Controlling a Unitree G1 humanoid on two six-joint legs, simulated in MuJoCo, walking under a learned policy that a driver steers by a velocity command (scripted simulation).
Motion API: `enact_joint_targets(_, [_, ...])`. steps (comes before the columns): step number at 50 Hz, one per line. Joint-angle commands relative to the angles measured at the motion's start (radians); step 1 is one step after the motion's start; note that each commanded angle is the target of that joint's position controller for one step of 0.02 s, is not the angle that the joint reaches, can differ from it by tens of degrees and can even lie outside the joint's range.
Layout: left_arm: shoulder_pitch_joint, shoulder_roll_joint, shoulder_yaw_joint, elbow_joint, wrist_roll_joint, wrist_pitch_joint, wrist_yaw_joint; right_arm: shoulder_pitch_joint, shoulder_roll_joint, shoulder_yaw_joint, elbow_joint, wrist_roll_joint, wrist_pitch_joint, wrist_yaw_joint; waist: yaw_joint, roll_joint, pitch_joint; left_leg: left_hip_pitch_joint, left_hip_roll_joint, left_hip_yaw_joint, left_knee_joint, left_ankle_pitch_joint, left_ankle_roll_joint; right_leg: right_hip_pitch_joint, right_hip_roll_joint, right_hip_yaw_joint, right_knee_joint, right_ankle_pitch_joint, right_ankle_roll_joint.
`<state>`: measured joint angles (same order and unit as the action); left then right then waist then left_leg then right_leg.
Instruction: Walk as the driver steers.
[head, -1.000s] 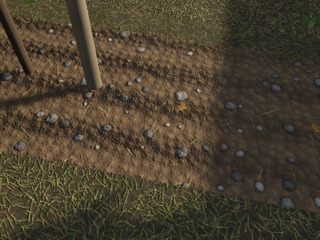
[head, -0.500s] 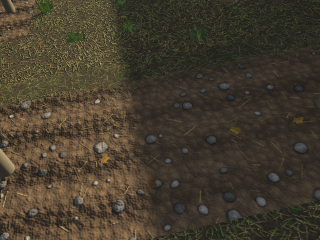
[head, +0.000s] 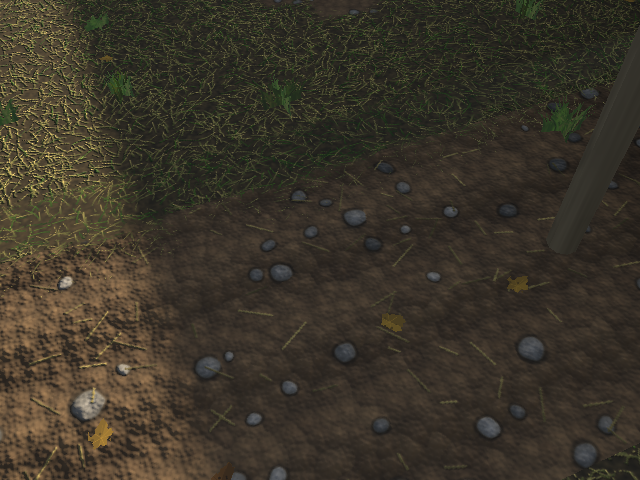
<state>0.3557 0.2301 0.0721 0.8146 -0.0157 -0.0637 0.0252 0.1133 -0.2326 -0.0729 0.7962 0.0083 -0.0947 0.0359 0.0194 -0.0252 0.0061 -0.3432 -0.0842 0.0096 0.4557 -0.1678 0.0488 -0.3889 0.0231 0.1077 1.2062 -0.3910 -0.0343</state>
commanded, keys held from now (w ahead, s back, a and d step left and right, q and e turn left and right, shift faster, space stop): w+q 0.54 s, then q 0.36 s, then w+q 0.10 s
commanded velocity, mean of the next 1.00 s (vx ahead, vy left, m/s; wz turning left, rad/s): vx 0.38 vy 0.00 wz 0.45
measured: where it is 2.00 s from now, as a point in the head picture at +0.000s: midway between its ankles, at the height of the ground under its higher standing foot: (217, 355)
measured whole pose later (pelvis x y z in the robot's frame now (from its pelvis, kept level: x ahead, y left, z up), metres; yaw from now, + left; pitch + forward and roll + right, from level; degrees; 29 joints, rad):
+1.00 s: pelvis +0.44 +0.06 +0.00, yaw +32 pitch +3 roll -1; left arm 0.11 0.31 0.06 0.73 0.01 -0.04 0.03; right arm 0.17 -0.29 -0.07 0.63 0.00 0.01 0.00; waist -0.02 -0.01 0.06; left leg -0.42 -0.10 -0.06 0.46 -0.09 0.09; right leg -0.58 -0.05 0.06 1.06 -0.39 0.07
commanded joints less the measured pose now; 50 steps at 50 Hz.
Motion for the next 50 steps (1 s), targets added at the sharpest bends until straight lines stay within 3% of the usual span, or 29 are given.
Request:
enact_joint_targets(1, [-0.048, 0.098, 0.031, -0.105, 0.022, -0.038, 0.002, 0.052, -0.084, -0.017, -0.028, -0.01, -0.008, -0.002, -0.007, 0.082, -0.041, 0.234, 0.277, -0.385, -0.243, 0.174, 0.224, -0.257, -0.11, 0.007, -0.055, 0.075, 0.014])
enact_joint_targets(4, [-0.141, 0.041, 0.009, -0.149, 0.03, -0.043, -0.003, 0.104, -0.123, -0.025, -0.003, 0.017, -0.005, -0.023, -0.011, 0.092, -0.014, 0.171, 0.27, -0.314, -0.28, 0.269, 0.237, -0.265, -0.12, -0.04, -0.266, 0.095, 0.045])
enact_joint_targets(7, [-0.281, 0.024, -0.009, -0.182, 0.022, -0.052, -0.016, 0.153, -0.16, -0.036, 0.009, 0.026, 0.009, -0.039, -0.047, 0.086, -0.003, 0.096, 0.21, -0.239, -0.278, 0.236, 0.191, -0.154, -0.074, -0.071, -0.517, 0.319, 0.064])
enact_joint_targets(9, [-0.341, 0.042, -0.008, -0.194, 0.012, -0.057, -0.028, 0.207, -0.173, -0.039, 0.021, 0.03, 0.018, -0.039, -0.07, 0.098, -0.005, 0.08, 0.205, -0.241, -0.263, 0.214, 0.174, -0.073, -0.037, -0.073, -0.608, 0.429, 0.073])
enact_joint_targets(12, [-0.383, 0.091, 0.007, -0.215, 0.002, -0.063, -0.035, 0.263, -0.173, -0.036, 0.031, 0.039, 0.026, -0.039, -0.068, 0.106, -0.007, 0.13, 0.238, -0.313, -0.202, 0.108, 0.142, -0.004, -0.027, -0.044, -0.699, 0.415, 0.059])
enact_joint_targets(14, [-0.319, 0.127, 0.023, -0.202, 0.0, -0.067, -0.031, 0.264, -0.175, -0.036, 0.029, 0.035, 0.029, -0.043, -0.017, 0.11, -0.032, 0.135, 0.229, -0.331, -0.113, 0.115, 0.109, 0.125, -0.03, -0.05, -0.751, 0.356, 0.024])
enact_joint_targets(15, [-0.222, 0.16, 0.039, -0.181, 0.007, -0.069, -0.024, 0.256, -0.159, -0.031, 0.021, 0.028, 0.028, -0.042, 0.037, 0.103, -0.081, 0.093, 0.182, -0.308, 0.006, 0.173, 0.08, 0.275, -0.051, -0.042, -0.757, 0.327, -0.005])
enact_joint_targets(16, [-0.048, 0.228, 0.058, -0.16, 0.021, -0.071, -0.014, 0.23, -0.109, -0.012, -0.011, 0.008, 0.022, -0.04, 0.119, 0.017, -0.211, -0.038, 0.12, -0.239, 0.284, 0.048, 0.041, 0.518, -0.214, 0.103, -0.736, 0.296, -0.07])
enact_joint_targets(17, [0.032, 0.297, 0.07, -0.133, 0.033, -0.059, -0.018, 0.36, -0.033, 0.011, -0.035, 0.028, 0.01, -0.045, 0.076, -0.265, -0.355, -0.323, 0.01, -0.126, 0.61, -0.377, -0.009, 0.782, -0.452, 0.506, -0.815, 0.149, -0.215])
enact_joint_targets(18, [0.036, 0.222, 0.054, -0.124, 0.022, -0.056, -0.026, 0.368, -0.114, -0.004, -0.021, 0.044, 0.011, -0.047, 0.08, -0.243, -0.333, -0.442, 0.071, -0.161, 0.774, -0.408, -0.015, 0.75, -0.467, 0.647, -0.868, -0.017, -0.235])
enact_joint_targets(19, [-0.019, 0.154, 0.033, -0.134, 0.017, -0.056, -0.025, 0.296, -0.161, -0.018, -0.03, 0.042, 0.018, -0.049, 0.085, -0.151, -0.207, -0.481, 0.107, -0.162, 0.82, -0.311, -0.016, 0.645, -0.424, 0.497, -0.883, 0.005, -0.196])
enact_joint_targets(20, [-0.084, 0.127, 0.021, -0.135, 0.021, -0.054, -0.026, 0.242, -0.158, -0.02, -0.038, 0.032, 0.024, -0.051, 0.063, -0.089, -0.13, -0.45, 0.14, -0.137, 0.803, -0.232, -0.021, 0.522, -0.375, 0.36, -0.904, 0.127, -0.17])
enact_joint_targets(21, [-0.13, 0.106, 0.014, -0.126, 0.027, -0.053, -0.029, 0.209, -0.147, -0.023, -0.05, 0.02, 0.029, -0.051, 0.037, -0.074, -0.078, -0.423, 0.163, -0.132, 0.764, -0.185, -0.021, 0.425, -0.338, 0.275, -0.934, 0.217, -0.16])
enact_joint_targets(22, [-0.156, 0.089, 0.008, -0.119, 0.032, -0.054, -0.031, 0.203, -0.13, -0.027, -0.055, 0.019, 0.039, -0.047, 0.01, -0.078, -0.042, -0.384, 0.184, -0.133, 0.733, -0.157, -0.018, 0.355, -0.307, 0.194, -0.968, 0.275, -0.146])
enact_joint_targets(23, [-0.168, 0.094, 0.012, -0.109, 0.03, -0.058, -0.033, 0.206, -0.11, -0.024, -0.064, 0.023, 0.049, -0.042, -0.007, -0.104, -0.03, -0.352, 0.193, -0.122, 0.712, -0.144, -0.021, 0.307, -0.304, 0.15, -0.993, 0.313, -0.151])
enact_joint_targets(27, [-0.159, 0.129, 0.029, -0.068, 0.019, -0.068, -0.029, 0.132, -0.076, -0.017, -0.104, 0.016, 0.074, -0.033, -0.017, -0.046, 0.007, -0.383, 0.203, -0.115, 0.574, -0.022, -0.038, 0.285, -0.3, -0.004, -1.054, 0.436, -0.159])
enact_joint_targets(32, [-0.169, 0.186, 0.041, -0.047, 0.012, -0.042, -0.005, 0.004, -0.065, -0.004, -0.157, -0.001, 0.068, 0.001, 0.008, -0.039, 0.022, -0.223, 0.158, -0.01, 0.268, 0.222, -0.044, 0.238, -0.249, -0.224, -0.996, 0.701, -0.114])
enact_joint_targets(36, [-0.157, 0.241, 0.057, -0.037, -0.018, -0.022, 0.004, -0.041, -0.119, -0.023, -0.207, -0.004, 0.084, 0.02, -0.003, -0.066, -0.005, -0.167, 0.122, 0.023, 0.171, 0.113, -0.002, 0.341, -0.287, -0.247, -0.871, 0.809, -0.08])
enact_joint_targets(38, [-0.175, 0.256, 0.065, -0.046, -0.037, -0.013, 0.008, 0.073, -0.169, -0.051, -0.187, -0.008, 0.089, 0.018, -0.073, -0.061, -0.066, -0.01, 0.059, 0.065, 0.085, 0.092, 0.043, 0.352, -0.265, -0.271, -0.673, 0.93, -0.046])
enact_joint_targets(39, [-0.15, 0.228, 0.056, -0.046, -0.03, -0.01, 0.005, 0.186, -0.221, -0.077, -0.155, -0.008, 0.091, 0.004, -0.122, -0.01, -0.127, 0.167, 0.028, 0.057, 0.012, 0.21, 0.078, 0.286, -0.208, -0.296, -0.472, 0.84, -0.004])
enact_joint_targets(40, [-0.092, 0.157, 0.03, -0.069, 0.028, -0.011, -0.001, 0.24, -0.32, -0.096, -0.159, -0.008, 0.097, -0.024, -0.105, 0.207, -0.215, 0.441, 0.242, -0.219, 0.062, 0.678, 0.161, 0.011, -0.131, -0.305, -0.135, 0.238, 0.066])
enact_joint_targets(41, [0.011, 0.107, 0.004, -0.077, 0.065, -0.016, -0.015, 0.169, -0.355, -0.077, -0.214, -0.024, 0.093, -0.031, -0.01, 0.324, -0.357, 0.614, 0.453, -0.594, 0.094, 1.06, 0.373, -0.213, 0.011, -0.144, 0.174, -0.375, 0.122])
enact_joint_targets(42, [-0.002, 0.197, 0.016, -0.087, 0.021, -0.018, -0.026, 0.167, -0.318, -0.071, -0.236, -0.024, 0.092, -0.014, -0.074, 0.197, -0.489, 0.62, 0.474, -0.634, -0.02, 0.731, 0.433, -0.269, -0.004, 0.002, 0.26, -0.309, 0.121])
enact_joint_targets(43, [-0.107, 0.219, 0.02, -0.11, -0.008, -0.015, -0.022, 0.115, -0.269, -0.061, -0.236, -0.012, 0.088, -0.01, -0.074, 0.118, -0.362, 0.509, 0.406, -0.549, -0.067, 0.45, 0.365, -0.328, -0.04, -0.011, 0.22, -0.2, 0.103])
enact_joint_targets(44, [-0.148, 0.209, 0.02, -0.107, 0.003, -0.002, -0.005, 0.057, -0.226, -0.051, -0.233, 0.009, 0.089, -0.017, -0.049, 0.045, -0.234, 0.367, 0.338, -0.457, -0.092, 0.307, 0.286, -0.336, -0.08, -0.017, 0.126, -0.119, 0.103])
enact_joint_targets(45, [-0.164, 0.21, 0.023, -0.102, 0.017, 0.017, 0.012, 0.022, -0.194, -0.037, -0.236, 0.014, 0.094, -0.025, -0.028, 0.042, -0.171, 0.237, 0.298, -0.403, -0.112, 0.26, 0.246, -0.289, -0.101, -0.016, 0.046, -0.078, 0.105])
enact_joint_targets(48, [-0.149, 0.178, 0.018, -0.117, 0.032, 0.025, 0.01, 0.015, -0.209, -0.043, -0.244, -0.009, 0.095, -0.039, 0.004, 0.102, -0.147, 0.056, 0.226, -0.374, -0.185, 0.005, 0.228, -0.162, -0.084, -0.043, -0.126, 0.018, 0.098])
enact_joint_targets(50, [-0.181, 0.157, 0.009, -0.128, 0.03, 0.017, 0.008, 0.026, -0.215, -0.047, -0.245, -0.003, 0.089, -0.051, -0.01, 0.117, -0.142, 0.047, 0.211, -0.394, -0.211, -0.153, 0.228, -0.157, -0.072, -0.037, -0.249, 0.054, 0.1])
